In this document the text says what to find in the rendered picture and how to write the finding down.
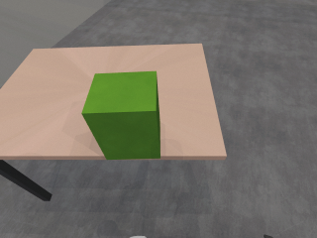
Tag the table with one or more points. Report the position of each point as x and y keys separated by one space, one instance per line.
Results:
x=41 y=105

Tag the carton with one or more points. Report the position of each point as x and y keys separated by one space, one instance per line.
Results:
x=122 y=112

